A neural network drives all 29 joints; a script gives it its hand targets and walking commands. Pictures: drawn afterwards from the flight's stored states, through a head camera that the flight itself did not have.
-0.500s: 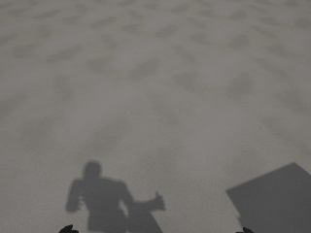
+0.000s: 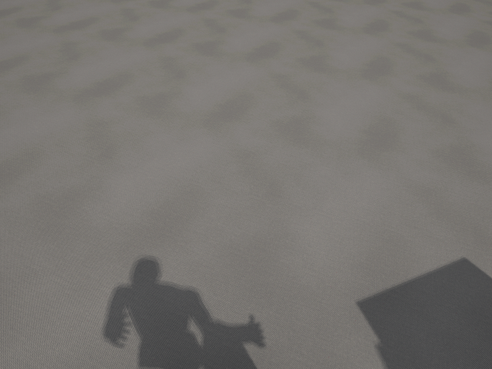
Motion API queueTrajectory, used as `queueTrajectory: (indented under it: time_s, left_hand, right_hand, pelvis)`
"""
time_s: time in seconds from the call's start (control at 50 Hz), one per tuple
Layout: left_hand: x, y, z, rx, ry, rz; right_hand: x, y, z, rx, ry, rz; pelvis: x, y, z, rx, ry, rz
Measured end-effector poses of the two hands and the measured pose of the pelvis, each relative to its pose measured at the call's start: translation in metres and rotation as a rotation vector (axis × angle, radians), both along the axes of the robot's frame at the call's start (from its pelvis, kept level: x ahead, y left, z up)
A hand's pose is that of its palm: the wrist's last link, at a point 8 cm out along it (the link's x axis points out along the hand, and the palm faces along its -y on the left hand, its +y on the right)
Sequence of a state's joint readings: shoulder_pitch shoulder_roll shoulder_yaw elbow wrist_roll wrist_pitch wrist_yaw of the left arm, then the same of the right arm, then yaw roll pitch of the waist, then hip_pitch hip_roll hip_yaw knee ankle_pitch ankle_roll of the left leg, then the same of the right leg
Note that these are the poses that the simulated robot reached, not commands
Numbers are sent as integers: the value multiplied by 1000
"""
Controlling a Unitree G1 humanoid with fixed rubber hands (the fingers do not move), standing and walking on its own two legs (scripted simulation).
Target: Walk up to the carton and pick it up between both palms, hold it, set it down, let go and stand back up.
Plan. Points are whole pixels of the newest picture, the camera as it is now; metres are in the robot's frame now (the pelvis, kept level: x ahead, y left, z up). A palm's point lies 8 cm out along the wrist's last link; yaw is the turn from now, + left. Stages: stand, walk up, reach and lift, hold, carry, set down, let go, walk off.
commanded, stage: stand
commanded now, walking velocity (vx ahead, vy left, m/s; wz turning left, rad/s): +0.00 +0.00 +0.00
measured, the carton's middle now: out of the picture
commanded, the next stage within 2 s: none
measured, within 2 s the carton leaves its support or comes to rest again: neither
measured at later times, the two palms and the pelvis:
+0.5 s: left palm out of the picture +0.04 +0.27 -0.12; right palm out of the picture +0.04 -0.27 -0.12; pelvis -0.02 +0.00 +0.00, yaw +0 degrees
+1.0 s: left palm out of the picture +0.01 +0.27 -0.13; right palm out of the picture +0.02 -0.27 -0.13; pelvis -0.03 +0.00 +0.00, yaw +0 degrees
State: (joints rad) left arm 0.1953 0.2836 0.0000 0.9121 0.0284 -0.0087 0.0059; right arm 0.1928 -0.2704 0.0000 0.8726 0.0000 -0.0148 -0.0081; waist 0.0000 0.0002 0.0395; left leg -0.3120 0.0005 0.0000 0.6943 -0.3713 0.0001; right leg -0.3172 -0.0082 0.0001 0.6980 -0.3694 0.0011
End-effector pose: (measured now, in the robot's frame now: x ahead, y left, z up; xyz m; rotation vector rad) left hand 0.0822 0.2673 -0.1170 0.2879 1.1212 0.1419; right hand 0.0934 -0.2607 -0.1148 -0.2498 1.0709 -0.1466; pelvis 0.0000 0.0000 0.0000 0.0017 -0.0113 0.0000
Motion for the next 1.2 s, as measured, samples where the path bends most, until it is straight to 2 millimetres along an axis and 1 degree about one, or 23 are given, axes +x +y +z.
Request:
queueTrajectory:
  time_s: [0.48,0.7,0.88,1.2]
  left_hand:
    - [-46,3,-8,0,69,32]
    - [-61,4,-10,0,90,42]
    - [-67,5,-11,-3,105,47]
    - [-73,6,-13,-4,134,54]
  right_hand:
    - [-49,-6,-9,-7,84,-31]
    - [-64,-7,-12,-4,105,-39]
    - [-71,-7,-13,-5,128,-44]
    - [-74,-8,-13,-11,144,-45]
  pelvis:
    - [-23,0,0,0,-33,0]
    - [-31,0,-1,0,-45,0]
    - [-33,1,-1,-1,-47,0]
    - [-33,1,0,-2,-46,0]
